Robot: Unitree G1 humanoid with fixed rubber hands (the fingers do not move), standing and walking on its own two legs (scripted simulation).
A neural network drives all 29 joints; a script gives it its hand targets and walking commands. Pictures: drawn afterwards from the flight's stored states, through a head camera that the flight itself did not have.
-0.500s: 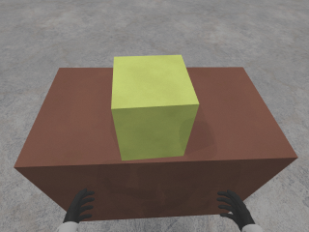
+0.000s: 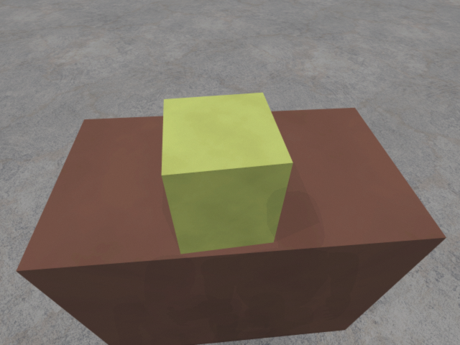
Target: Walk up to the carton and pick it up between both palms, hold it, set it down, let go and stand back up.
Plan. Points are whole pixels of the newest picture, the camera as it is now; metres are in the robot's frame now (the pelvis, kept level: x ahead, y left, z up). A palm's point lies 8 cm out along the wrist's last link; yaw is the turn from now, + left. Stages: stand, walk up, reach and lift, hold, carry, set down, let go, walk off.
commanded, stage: stand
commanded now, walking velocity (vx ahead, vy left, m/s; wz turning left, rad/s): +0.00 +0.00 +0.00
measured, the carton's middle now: (221, 174) +0.44 +0.01 +0.06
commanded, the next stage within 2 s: none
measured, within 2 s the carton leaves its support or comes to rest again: neither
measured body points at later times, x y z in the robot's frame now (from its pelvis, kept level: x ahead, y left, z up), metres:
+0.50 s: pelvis +0.02 +0.03 +0.00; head +0.00 +0.04 +0.45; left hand +0.02 +0.26 -0.16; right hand +0.01 -0.20 -0.14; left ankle -0.05 +0.07 -0.73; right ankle +0.00 -0.10 -0.73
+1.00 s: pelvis +0.01 +0.04 +0.00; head -0.01 +0.05 +0.45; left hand -0.04 +0.25 -0.17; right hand -0.05 -0.17 -0.15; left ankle -0.05 +0.07 -0.73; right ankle +0.00 -0.10 -0.73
